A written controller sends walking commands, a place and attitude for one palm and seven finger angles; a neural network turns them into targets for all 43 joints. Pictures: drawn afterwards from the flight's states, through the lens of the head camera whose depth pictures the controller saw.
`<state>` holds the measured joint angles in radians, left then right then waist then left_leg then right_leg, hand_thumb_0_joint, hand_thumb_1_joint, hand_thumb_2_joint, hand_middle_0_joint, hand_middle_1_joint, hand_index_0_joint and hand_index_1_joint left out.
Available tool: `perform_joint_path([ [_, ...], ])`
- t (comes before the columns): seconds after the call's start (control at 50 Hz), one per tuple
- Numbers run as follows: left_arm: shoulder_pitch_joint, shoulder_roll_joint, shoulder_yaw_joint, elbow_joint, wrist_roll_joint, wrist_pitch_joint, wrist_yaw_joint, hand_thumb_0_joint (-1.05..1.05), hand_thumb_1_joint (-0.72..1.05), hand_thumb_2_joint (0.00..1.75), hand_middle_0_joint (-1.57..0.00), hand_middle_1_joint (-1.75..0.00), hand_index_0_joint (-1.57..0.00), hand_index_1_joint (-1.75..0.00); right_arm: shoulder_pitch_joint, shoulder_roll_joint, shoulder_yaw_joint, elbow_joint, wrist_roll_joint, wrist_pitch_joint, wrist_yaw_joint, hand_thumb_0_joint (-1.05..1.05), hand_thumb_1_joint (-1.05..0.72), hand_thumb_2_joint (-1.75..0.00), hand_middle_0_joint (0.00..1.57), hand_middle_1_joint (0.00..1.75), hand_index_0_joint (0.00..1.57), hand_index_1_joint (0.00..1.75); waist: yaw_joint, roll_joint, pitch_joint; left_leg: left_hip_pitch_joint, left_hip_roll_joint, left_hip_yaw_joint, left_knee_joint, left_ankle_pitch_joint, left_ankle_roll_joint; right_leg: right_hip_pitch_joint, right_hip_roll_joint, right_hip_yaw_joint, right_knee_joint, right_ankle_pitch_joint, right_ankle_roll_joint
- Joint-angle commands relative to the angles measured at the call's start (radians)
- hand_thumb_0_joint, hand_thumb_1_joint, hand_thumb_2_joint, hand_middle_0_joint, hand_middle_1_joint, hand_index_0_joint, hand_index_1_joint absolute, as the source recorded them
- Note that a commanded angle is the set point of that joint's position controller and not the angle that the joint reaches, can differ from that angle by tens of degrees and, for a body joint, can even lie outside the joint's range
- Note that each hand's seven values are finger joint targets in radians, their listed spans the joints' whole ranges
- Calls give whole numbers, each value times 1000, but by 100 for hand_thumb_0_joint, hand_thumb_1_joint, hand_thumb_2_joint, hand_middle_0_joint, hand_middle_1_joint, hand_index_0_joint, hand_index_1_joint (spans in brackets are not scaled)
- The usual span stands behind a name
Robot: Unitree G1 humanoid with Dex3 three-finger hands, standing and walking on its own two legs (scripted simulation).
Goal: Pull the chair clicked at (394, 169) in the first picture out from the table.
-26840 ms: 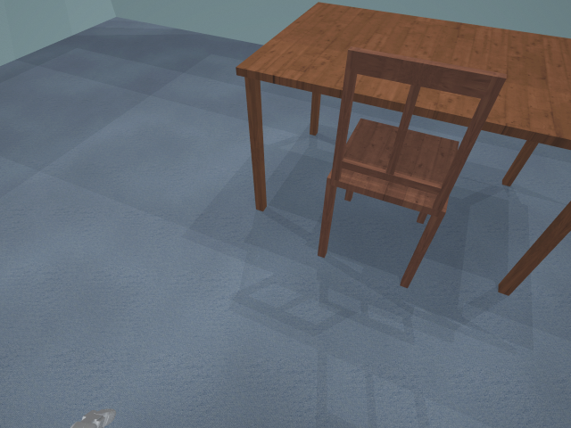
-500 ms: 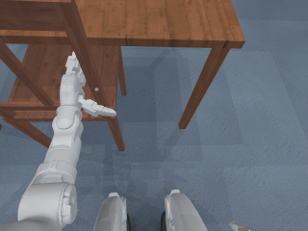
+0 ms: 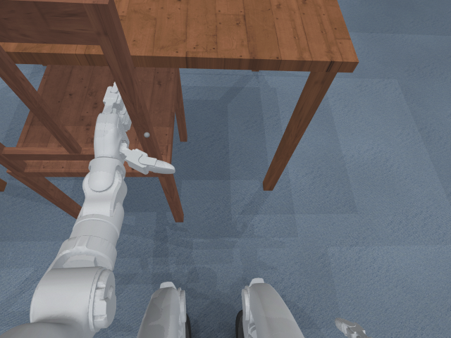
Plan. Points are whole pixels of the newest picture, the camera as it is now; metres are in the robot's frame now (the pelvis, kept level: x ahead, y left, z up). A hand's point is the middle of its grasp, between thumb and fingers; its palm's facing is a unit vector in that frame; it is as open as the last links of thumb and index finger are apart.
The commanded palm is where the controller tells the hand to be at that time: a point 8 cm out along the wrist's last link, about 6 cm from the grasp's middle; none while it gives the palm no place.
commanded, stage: hook a spindle and tug to test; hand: left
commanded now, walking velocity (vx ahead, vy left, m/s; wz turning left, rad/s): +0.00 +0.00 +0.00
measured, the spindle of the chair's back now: (40, 108) +0.52 +0.30 +0.04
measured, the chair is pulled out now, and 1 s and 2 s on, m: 0.00 0.01 0.09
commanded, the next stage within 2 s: step backward, pulling the chair out in 1.36 s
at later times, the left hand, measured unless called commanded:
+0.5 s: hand (145, 129) +0.48 +0.12 +0.03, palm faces -0.02 -1.00 -0.01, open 10.2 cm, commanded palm +0.45 +0.16 +0.03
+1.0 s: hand (146, 132) +0.47 +0.12 +0.03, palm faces -0.03 -1.00 -0.02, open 6.0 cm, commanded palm +0.43 +0.17 +0.03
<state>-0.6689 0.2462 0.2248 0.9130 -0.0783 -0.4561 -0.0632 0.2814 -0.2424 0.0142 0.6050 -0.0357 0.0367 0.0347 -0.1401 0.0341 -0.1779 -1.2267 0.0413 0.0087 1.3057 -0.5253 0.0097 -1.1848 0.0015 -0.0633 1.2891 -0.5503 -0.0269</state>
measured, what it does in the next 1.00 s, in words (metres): stands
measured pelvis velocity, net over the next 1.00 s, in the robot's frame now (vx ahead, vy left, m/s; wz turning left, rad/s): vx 0.02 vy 0.01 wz -0.01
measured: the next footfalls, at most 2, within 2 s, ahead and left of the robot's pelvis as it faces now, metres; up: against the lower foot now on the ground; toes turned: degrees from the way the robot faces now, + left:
none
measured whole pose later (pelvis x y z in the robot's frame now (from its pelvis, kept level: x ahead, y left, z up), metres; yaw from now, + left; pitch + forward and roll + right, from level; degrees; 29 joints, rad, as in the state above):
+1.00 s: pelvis +0.02 +0.01 +0.01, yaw -1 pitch +26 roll -2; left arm -0.54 0.22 0.19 0.75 -0.09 -0.42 -0.03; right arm 0.29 -0.23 0.00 0.58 -0.04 0.06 0.06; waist -0.13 0.03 -0.19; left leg -1.17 0.04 0.03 1.27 -0.55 0.02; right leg -1.13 0.01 -0.04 1.24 -0.57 -0.02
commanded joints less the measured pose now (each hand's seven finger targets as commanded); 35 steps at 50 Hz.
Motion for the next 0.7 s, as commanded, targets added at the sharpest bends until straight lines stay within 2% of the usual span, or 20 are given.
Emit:
perform_joint_path([
  [0.0,-444,178,29,-198,2,-101,5,0,-50,30,-20,-52,-20,-52,102,-157,-59,-61,1,-32,-14,0,-90,-90,20,30,20,30,-33,14,-446,285,-42,-37,-110,213,17,228,25,72,-195,242,5],
  [0.02,-458,174,21,-186,8,-104,5,0,-50,30,-22,-57,-22,-57,102,-155,-58,-59,2,-33,-14,0,-90,-90,20,30,20,30,-40,6,-435,272,-42,-37,-110,196,19,226,25,73,-197,226,5],
  [0.04,-474,201,37,-186,13,-107,7,0,-50,30,-24,-63,-24,-63,106,-160,-57,-58,-2,-36,-16,0,-90,-90,20,30,20,30,-35,29,-449,272,-42,-38,-104,200,20,219,25,74,-188,225,2],
  [0.08,-460,191,34,-174,18,-105,4,0,-50,30,-27,-74,-27,-74,106,-159,-57,-59,-2,-33,-14,0,-90,-90,20,30,20,30,-26,63,-480,307,-43,-38,-107,221,15,211,24,69,-184,235,0],
  [0.14,-433,185,29,-159,13,-88,-5,0,-50,30,-32,-90,-32,-90,113,-163,-59,-66,-2,-29,-12,0,-90,-90,20,30,20,30,-25,59,-502,334,-38,-49,-112,257,13,209,27,59,-174,260,-3],
  [0.18,-441,166,18,-176,6,-76,-7,0,-39,35,-36,-101,-36,-101,114,-164,-60,-63,0,-24,-10,0,-90,-90,20,30,20,30,-29,69,-518,364,-34,-53,-114,282,11,197,26,52,-175,275,-2],
  [0.26,-398,162,23,-215,-7,-60,-7,0,-16,44,-43,-123,-43,-123,121,-164,-63,-73,3,-19,-7,0,-90,-90,20,30,20,30,-19,52,-534,378,-32,-53,-123,322,10,228,28,48,-178,315,-2],
  [0.28,-384,154,18,-218,-7,-58,-4,0,-11,47,-45,-129,-45,-129,121,-163,-64,-73,4,-18,-6,0,-90,-90,20,30,20,30,-17,50,-526,382,-32,-55,-126,326,9,227,29,47,-179,317,-3],
  [0.32,-395,134,4,-222,-7,-58,5,0,0,52,-48,-140,-48,-140,119,-159,-64,-68,4,-17,-5,0,-90,-90,20,30,20,30,-29,35,-488,363,-33,-50,-128,298,11,223,29,48,-191,300,1],
  [0.34,-392,158,22,-222,-4,-62,12,0,6,54,-50,-145,-50,-145,124,-163,-64,-67,3,-18,-6,0,-90,-90,20,30,20,30,-26,25,-477,359,-32,-56,-131,301,11,218,31,45,-185,297,-2],
  [0.4,-391,116,-14,-262,6,-80,22,0,23,61,-50,-145,-50,-145,121,-157,-66,-64,-1,-20,-1,0,-90,-90,20,30,20,30,-26,67,-497,414,-30,-57,-133,329,6,189,30,40,-182,304,-4],
  [0.42,-370,105,-21,-253,5,-81,22,0,28,64,-50,-145,-50,-145,122,-155,-68,-65,0,-20,2,0,-90,-90,20,30,20,30,-24,53,-485,410,-31,-54,-136,324,5,201,31,40,-188,303,-4],
  [0.52,-354,115,-23,-259,14,-85,19,0,56,76,-50,-145,-50,-145,121,-156,-67,-68,-3,-16,6,0,-90,-90,20,30,20,30,-21,66,-488,415,-30,-55,-134,345,5,207,32,40,-182,325,-6],
  [0.54,-347,133,-12,-261,16,-86,18,0,62,78,-50,-145,-50,-145,125,-161,-69,-70,-2,-16,6,0,-90,-90,20,30,20,30,-17,73,-491,429,-27,-62,-136,358,3,195,33,38,-175,326,-10],
  [0.58,-345,104,-32,-257,16,-82,17,0,73,83,-50,-145,-50,-145,122,-156,-67,-69,-3,-12,7,0,-90,-90,20,30,20,30,-21,84,-489,441,-27,-59,-134,370,1,187,32,35,-176,334,-7],
  [0.6,-337,115,-19,-252,15,-79,20,0,79,85,-50,-145,-50,-145,124,-159,-69,-68,-2,-11,6,0,-90,-90,20,30,20,30,-18,70,-490,440,-25,-62,-136,372,0,188,32,33,-175,332,-8],
  [0.62,-343,101,-31,-258,11,-77,19,0,84,88,-50,-145,-50,-145,120,-158,-69,-69,-1,-10,7,0,-90,-90,20,30,20,30,-24,73,-486,442,-26,-60,-136,372,1,190,32,34,-180,336,-7],
  [0.64,-325,111,-17,-260,4,-75,18,0,90,90,-50,-145,-50,-145,123,-159,-69,-72,-2,-11,7,0,-90,-90,20,30,20,30,-16,76,-491,441,-27,-59,-134,384,2,199,33,35,-177,347,-9],
  [0.66,-303,121,-5,-257,7,-72,19,0,90,90,-50,-145,-50,-145,124,-160,-70,-73,-2,-9,7,0,-90,-90,20,30,20,30,-9,71,-500,443,-27,-58,-135,403,0,209,32,34,-173,366,-8],
  [0.68,-308,104,-22,-271,3,-69,17,0,90,90,-50,-145,-50,-145,121,-156,-69,-75,-1,-7,8,0,-90,-90,20,30,20,30,-13,77,-505,448,-27,-57,-135,414,0,214,31,35,-173,379,-7],
])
